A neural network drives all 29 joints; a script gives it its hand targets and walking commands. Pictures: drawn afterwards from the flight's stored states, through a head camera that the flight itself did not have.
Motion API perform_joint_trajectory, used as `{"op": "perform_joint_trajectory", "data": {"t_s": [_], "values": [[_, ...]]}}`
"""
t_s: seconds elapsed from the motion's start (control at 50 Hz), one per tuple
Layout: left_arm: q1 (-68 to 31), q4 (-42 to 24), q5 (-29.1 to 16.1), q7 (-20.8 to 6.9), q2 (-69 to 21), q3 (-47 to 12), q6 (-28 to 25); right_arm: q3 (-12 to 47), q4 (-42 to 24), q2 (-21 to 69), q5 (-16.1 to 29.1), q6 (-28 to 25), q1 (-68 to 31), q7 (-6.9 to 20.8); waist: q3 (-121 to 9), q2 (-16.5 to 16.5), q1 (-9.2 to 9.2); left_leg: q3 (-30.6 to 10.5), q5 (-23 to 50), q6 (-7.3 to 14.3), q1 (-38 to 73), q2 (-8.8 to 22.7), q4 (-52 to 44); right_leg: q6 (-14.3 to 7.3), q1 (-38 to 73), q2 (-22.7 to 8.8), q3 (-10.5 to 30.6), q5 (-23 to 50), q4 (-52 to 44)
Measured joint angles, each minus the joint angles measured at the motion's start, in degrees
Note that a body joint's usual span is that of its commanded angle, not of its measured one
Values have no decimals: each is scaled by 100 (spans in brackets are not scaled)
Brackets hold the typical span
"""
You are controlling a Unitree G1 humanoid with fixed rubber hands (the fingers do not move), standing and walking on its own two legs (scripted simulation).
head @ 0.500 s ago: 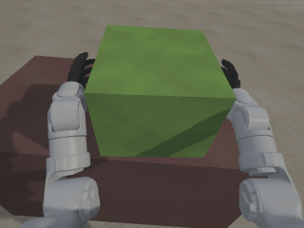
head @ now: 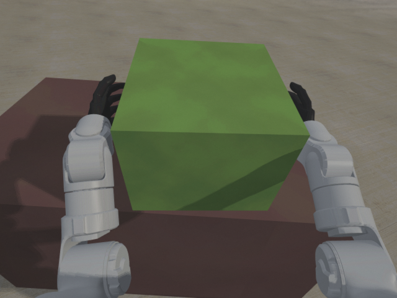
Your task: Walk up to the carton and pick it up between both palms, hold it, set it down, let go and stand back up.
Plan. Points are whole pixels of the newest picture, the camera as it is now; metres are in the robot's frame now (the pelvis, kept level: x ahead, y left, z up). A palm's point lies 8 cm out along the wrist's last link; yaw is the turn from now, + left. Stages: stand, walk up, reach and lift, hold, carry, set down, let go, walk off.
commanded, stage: hold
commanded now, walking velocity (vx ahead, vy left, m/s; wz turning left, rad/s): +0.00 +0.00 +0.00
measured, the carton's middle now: (202, 122) +0.42 -0.02 +0.18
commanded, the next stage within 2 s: none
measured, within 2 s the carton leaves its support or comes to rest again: neither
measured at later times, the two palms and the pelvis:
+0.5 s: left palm (94, 123) +0.36 +0.18 +0.23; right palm (296, 124) +0.36 -0.19 +0.22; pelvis +0.01 +0.00 +0.00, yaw -3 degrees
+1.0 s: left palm (99, 117) +0.36 +0.17 +0.24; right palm (302, 128) +0.35 -0.20 +0.22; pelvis +0.00 +0.01 +0.00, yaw -5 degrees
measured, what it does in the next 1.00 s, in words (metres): stands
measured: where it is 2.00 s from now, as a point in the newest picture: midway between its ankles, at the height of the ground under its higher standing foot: outside the picture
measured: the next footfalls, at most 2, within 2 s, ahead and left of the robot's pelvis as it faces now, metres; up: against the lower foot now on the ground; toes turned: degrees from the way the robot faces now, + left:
none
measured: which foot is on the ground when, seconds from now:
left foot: down 0.00-1.00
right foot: down 0.00-1.00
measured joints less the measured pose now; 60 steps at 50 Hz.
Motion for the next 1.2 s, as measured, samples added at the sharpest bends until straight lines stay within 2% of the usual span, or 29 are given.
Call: {"op": "perform_joint_trajectory", "data": {"t_s": [0.16, 0.38, 0.44, 0.58, 0.76, 0.86, 0.98, 1.2], "values": [[-135, 155, 12, 20, -6, 50, 7, -26, 162, -16, -36, -6, -114, 37, -5, -12, 10, 4, 16, -17, -27, 36, -13, -23, -44, 35, 8, 6, 14], [-94, 148, 0, -60, 25, 103, -13, -17, 79, 63, -27, 5, -42, -52, -29, -35, -2, -61, 9, -27, 17, 39, -19, -37, 31, 46, -57, -14, -9], [225, -156, -215, -45, 62, 107, 198, 212, -391, 29, 90, 387, 170, -204, -184, 18, 273, 199, 245, -55, 296, 42, -582, -13, 46, 15, 201, 117, -226], [477, -600, -400, 40, 89, 101, 911, 488, -800, -97, 164, 1185, 232, -308, -134, 219, 460, 298, 622, 40, 628, -35, -1316, 66, 180, -68, 288, 322, -573], [475, -1072, -425, -34, -15, 211, 1134, 177, -1565, 91, 90, 1505, 486, -390, -188, 185, 377, 317, 810, 49, 526, -48, -1568, 85, 13, -82, 306, 452, -701], [189, -962, -213, -168, -53, 299, 1186, 40, -1480, 101, 0, 1568, 286, -323, -162, 141, 332, 403, 815, 55, 663, -38, -1638, 99, 105, -73, 393, 476, -747], [-13, -799, 42, -308, -137, 421, 1307, 47, -1223, 64, -52, 1578, 166, -225, -63, 138, 371, 501, 816, 66, 798, -30, -1719, 104, 169, -64, 490, 473, -752], [328, -1413, -46, -323, -127, 402, 1411, 234, -1587, 44, 16, 1566, 314, -256, -31, 144, 392, 453, 854, 44, 879, -29, -1911, 94, 273, -62, 441, 492, -948]]}}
